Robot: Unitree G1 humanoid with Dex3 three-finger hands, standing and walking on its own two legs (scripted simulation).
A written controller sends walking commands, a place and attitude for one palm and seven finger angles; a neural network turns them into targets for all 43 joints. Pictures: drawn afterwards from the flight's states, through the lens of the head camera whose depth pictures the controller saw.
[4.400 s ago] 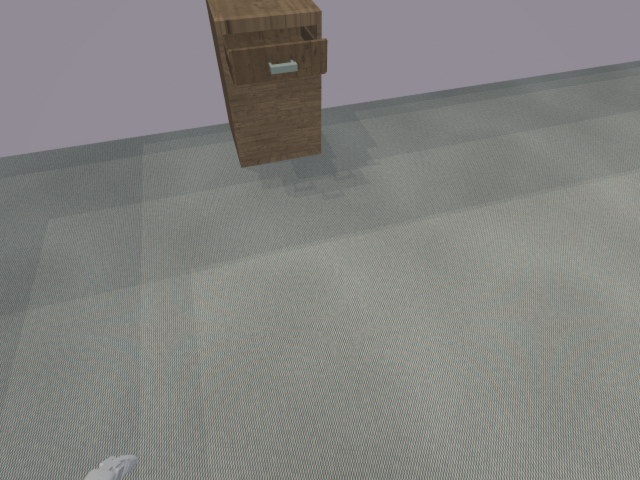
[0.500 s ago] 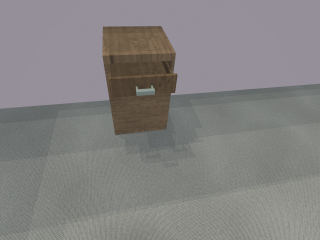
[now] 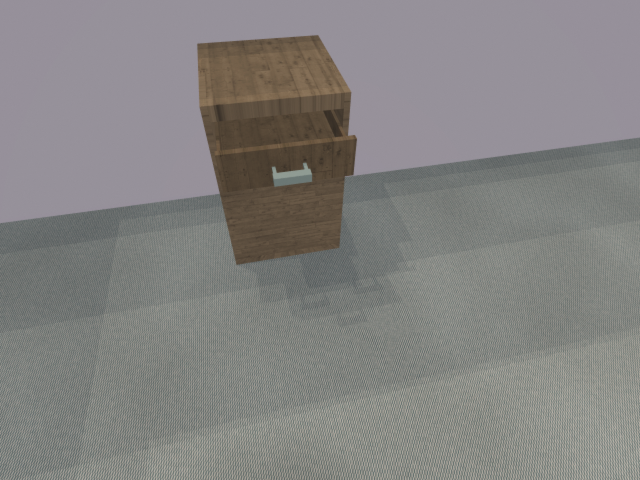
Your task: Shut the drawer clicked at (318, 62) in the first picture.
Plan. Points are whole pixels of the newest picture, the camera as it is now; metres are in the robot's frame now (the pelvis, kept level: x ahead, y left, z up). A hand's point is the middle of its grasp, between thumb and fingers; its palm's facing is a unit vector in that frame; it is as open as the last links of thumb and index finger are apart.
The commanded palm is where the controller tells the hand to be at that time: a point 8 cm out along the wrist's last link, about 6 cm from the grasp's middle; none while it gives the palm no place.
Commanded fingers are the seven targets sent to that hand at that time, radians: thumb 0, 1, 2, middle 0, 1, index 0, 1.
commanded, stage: look at it before walking up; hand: left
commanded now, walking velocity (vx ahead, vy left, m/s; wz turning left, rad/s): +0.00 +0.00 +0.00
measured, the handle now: (291, 172) +0.90 +0.14 -0.19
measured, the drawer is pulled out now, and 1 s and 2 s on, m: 0.16 0.16 0.16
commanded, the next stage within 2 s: stand and wait in 0.52 s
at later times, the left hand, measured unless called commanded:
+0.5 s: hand out of the picture -0.01 +0.15 -0.18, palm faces +0.04 -0.99 -0.15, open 7.4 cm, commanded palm none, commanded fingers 0.00 0.90 0.90 -0.20 -0.30 -0.20 -0.30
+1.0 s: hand out of the picture -0.01 +0.15 -0.18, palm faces +0.07 -0.98 -0.17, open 7.4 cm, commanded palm none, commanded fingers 0.00 0.90 0.90 -0.20 -0.30 -0.20 -0.30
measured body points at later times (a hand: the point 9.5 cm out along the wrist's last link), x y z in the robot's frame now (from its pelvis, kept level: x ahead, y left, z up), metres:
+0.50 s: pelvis +0.01 +0.00 +0.00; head +0.02 +0.00 +0.45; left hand -0.01 +0.21 -0.16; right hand -0.01 -0.20 -0.17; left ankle -0.02 +0.10 -0.74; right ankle +0.03 -0.11 -0.74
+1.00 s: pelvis +0.01 +0.00 +0.00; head +0.02 +0.00 +0.45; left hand -0.01 +0.21 -0.16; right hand +0.00 -0.21 -0.17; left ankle -0.02 +0.10 -0.74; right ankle +0.03 -0.11 -0.74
